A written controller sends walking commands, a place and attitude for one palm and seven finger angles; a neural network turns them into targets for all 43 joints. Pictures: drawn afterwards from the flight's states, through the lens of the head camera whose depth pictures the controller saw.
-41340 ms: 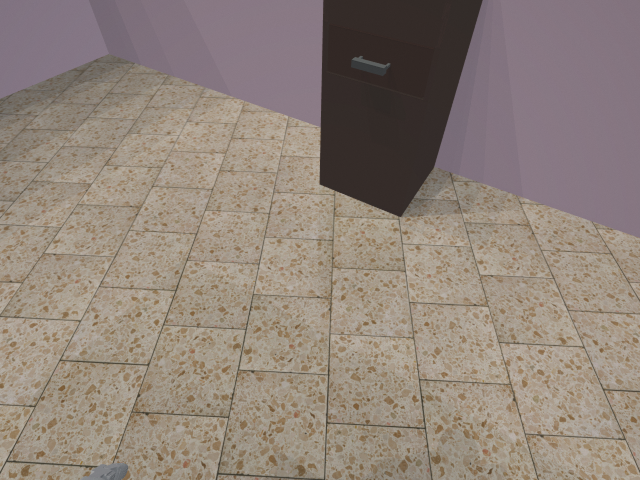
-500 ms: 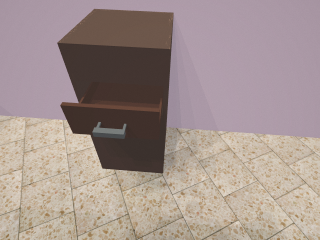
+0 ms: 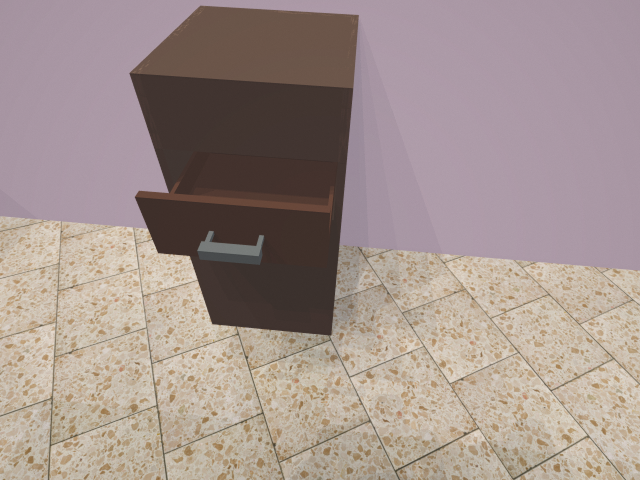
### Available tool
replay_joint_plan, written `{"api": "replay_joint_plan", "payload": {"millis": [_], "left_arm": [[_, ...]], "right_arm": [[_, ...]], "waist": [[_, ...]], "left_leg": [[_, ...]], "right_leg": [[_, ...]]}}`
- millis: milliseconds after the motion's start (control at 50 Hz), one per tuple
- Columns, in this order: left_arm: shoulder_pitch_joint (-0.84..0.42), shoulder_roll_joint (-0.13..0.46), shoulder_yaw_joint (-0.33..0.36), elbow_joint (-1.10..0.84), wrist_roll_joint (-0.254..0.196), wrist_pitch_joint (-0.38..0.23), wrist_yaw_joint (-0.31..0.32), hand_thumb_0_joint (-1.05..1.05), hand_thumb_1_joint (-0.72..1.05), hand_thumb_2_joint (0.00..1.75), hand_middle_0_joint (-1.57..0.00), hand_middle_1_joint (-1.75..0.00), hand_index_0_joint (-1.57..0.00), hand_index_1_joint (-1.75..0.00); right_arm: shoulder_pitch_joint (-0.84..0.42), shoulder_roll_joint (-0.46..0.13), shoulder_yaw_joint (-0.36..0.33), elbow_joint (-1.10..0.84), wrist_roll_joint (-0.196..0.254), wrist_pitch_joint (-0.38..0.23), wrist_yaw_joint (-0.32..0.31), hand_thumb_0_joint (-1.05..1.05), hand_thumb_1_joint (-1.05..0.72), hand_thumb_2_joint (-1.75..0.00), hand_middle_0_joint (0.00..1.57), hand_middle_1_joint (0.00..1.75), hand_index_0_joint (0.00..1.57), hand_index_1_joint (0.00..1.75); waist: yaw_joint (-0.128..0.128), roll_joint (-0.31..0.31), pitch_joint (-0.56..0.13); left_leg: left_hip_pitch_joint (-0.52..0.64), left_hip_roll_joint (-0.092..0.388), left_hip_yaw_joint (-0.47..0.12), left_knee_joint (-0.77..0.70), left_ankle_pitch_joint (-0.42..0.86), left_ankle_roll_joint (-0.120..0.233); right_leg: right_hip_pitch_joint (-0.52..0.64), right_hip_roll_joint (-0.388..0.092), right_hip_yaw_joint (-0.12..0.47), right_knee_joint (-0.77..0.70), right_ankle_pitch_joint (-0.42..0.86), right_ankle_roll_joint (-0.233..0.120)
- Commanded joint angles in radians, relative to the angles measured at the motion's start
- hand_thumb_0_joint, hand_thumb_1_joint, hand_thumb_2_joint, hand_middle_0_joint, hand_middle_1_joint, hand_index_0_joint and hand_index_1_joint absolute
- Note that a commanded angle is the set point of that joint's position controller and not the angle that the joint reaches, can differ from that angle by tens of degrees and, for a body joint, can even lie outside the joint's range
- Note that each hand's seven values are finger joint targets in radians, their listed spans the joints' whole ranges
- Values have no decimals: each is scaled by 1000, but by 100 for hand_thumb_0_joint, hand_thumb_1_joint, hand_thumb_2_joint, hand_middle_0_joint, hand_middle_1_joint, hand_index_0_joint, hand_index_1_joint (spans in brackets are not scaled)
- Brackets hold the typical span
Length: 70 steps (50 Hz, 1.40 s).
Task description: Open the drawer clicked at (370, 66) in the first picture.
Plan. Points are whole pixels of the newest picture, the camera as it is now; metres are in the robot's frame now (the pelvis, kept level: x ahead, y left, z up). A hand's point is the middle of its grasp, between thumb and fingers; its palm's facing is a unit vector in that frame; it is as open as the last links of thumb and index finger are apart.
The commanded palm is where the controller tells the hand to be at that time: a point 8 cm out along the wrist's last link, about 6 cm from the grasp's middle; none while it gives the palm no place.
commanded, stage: shuffle to correct the standing spot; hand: left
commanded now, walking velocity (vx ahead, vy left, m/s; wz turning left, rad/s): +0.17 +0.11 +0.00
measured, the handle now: (233, 245) +0.57 +0.22 -0.11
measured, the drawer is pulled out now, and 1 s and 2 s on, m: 0.16 0.16 0.16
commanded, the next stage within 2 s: come to a stop and stand still in 0.06 s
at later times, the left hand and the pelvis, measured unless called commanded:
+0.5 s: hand out of the picture +0.06 +0.20 -0.18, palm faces -0.02 -0.98 -0.21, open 7.3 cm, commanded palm none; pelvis +0.05 +0.03 +0.00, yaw -3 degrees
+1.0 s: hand out of the picture +0.03 +0.20 -0.17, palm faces -0.03 -0.98 -0.21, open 7.4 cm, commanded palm none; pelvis +0.02 +0.03 +0.00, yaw -2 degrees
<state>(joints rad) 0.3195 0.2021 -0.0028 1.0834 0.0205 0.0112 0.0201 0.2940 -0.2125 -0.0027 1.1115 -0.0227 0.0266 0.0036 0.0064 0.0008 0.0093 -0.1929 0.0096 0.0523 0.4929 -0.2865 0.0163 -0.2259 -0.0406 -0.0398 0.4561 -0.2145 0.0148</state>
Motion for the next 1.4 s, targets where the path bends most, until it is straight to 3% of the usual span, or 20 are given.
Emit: {"api": "replay_joint_plan", "payload": {"millis": [0,80,120,140,200,240,260,280,300,340,440,480,580,600,620,640,680,780,1040,1380], "left_arm": [[45,140,53,-55,-2,-15,9,0,90,90,-20,-30,-20,-30],[47,74,56,-65,6,-9,6,0,90,90,-20,-30,-20,-30],[44,-2,46,-68,12,-16,0,0,90,90,-20,-30,-20,-30],[33,-17,39,-73,14,-21,-4,0,90,90,-20,-30,-20,-30],[30,-61,29,-66,-1,-36,-1,0,90,90,-20,-30,-20,-30],[113,-57,28,-24,-11,-42,9,0,90,90,-20,-30,-20,-30],[149,-41,26,-1,-14,-45,19,0,90,90,-20,-30,-20,-30],[155,-22,22,9,-20,-45,23,0,90,90,-20,-30,-20,-30],[138,-16,20,8,-21,-40,25,0,90,90,-20,-30,-20,-30],[109,-24,19,6,-19,-32,33,0,90,90,-20,-30,-20,-30],[81,-3,33,-36,-14,-13,45,0,90,90,-20,-30,-20,-30],[66,-1,39,-55,-11,-6,44,0,90,90,-20,-30,-20,-30],[33,0,38,-69,-6,-4,39,0,90,90,-20,-30,-20,-30],[64,66,35,-45,-2,-10,69,0,90,90,-20,-30,-20,-30],[45,71,36,-92,-7,-21,61,0,90,90,-20,-30,-20,-30],[8,78,30,-98,-10,-24,52,0,90,90,-20,-30,-20,-30],[-19,64,22,-116,-6,-18,31,0,90,90,-20,-30,-20,-30],[-11,46,1,-94,-6,-20,13,0,90,90,-20,-30,-20,-30],[2,55,-5,-37,-9,-37,6,0,90,90,-20,-30,-20,-30],[24,22,0,24,-13,-45,13,0,90,90,-20,-30,-20,-30]], "right_arm": [[89,-73,-24,-40,0,-17,-10,0,-90,-90,20,30,20,30],[152,-76,-33,-33,0,-25,-15,0,-90,-90,20,30,20,30],[189,-104,-43,-21,2,-36,-24,0,-90,-90,20,30,20,30],[197,-107,-44,-19,5,-44,-27,0,-90,-90,20,30,20,30],[175,-49,-24,-11,4,-62,-40,0,-90,-90,20,30,20,30],[152,-22,-11,-1,15,-69,-55,0,-90,-90,20,30,20,30],[158,1,-6,1,21,-72,-59,0,-90,-90,20,30,20,30],[166,12,-4,6,23,-72,-60,0,-90,-90,20,30,20,30],[160,21,-6,11,22,-68,-60,0,-90,-90,20,30,20,30],[161,16,-14,25,22,-56,-63,0,-90,-90,20,30,20,30],[150,5,-33,10,21,-44,-67,0,-90,-90,20,30,20,30],[127,-2,-42,-2,18,-37,-66,0,-90,-90,20,30,20,30],[73,-2,-41,-14,13,-30,-53,0,-90,-90,20,30,20,30],[-10,-64,-39,-104,33,-43,-45,0,-90,-90,20,30,20,30],[42,-35,-34,-126,16,-43,-34,0,-90,-90,20,30,20,30],[11,-23,-23,-129,8,-42,-26,0,-90,-90,20,30,20,30],[22,-33,-16,-155,0,-48,-22,0,-90,-90,20,30,20,30],[21,-66,-7,-170,5,-53,-25,0,-90,-90,20,30,20,30],[46,-57,11,-89,9,-53,-24,0,-90,-90,20,30,20,30],[97,1,16,13,10,-59,-36,0,-90,-90,20,30,20,30]], "waist": [[-10,-93,101],[-20,40,161],[-29,178,180],[-27,171,176],[-9,88,122],[23,22,62],[15,-14,37],[3,24,27],[-3,44,41],[-9,-61,48],[-13,24,0],[-13,35,-6],[-9,-9,30],[3,-76,40],[-11,-52,-42],[-3,17,-14],[-10,141,53],[-3,-2,94],[-13,-21,81],[-5,-4,61]], "left_leg": [[-108,13,-16,-24,-148,13],[-113,78,-121,-165,-309,46],[-89,194,-282,-313,-386,110],[-44,237,-330,-320,-321,151],[31,230,-210,-221,240,162],[-9,163,-107,-94,504,97],[-46,117,-65,-71,478,52],[-46,97,-54,-104,387,23],[-26,96,-57,-129,395,12],[9,113,-61,-116,502,11],[77,132,-46,-70,692,21],[88,142,-50,-63,666,30],[20,129,-61,-97,382,30],[-29,157,-54,53,545,5],[-49,98,-65,-2,202,0],[-70,85,-58,-40,48,5],[-118,120,-135,-143,-2,37],[-129,117,-139,-194,-44,52],[-52,89,-86,-189,-19,36],[-28,95,-60,-151,105,24]], "right_leg": [[-62,-145,209,-185,-408,-87],[-143,-52,84,-35,-380,-63],[-176,24,-54,194,-193,-40],[-220,23,-67,267,-182,-41],[-155,-17,-41,193,-187,-37],[56,-29,0,-12,101,-35],[147,-76,52,-14,328,-51],[169,-117,66,-1,445,-67],[150,-117,49,9,461,-63],[132,-90,36,26,502,-52],[93,-77,38,61,455,-40],[63,-70,37,68,388,-37],[51,-72,65,30,284,-44],[18,-111,55,45,473,-31],[60,-118,84,60,236,-68],[27,-112,93,39,85,-73],[-36,-53,55,54,-83,-71],[-4,-44,50,4,-35,-57],[-5,-74,93,-89,-49,-59],[63,-83,76,-64,115,-70]]}}
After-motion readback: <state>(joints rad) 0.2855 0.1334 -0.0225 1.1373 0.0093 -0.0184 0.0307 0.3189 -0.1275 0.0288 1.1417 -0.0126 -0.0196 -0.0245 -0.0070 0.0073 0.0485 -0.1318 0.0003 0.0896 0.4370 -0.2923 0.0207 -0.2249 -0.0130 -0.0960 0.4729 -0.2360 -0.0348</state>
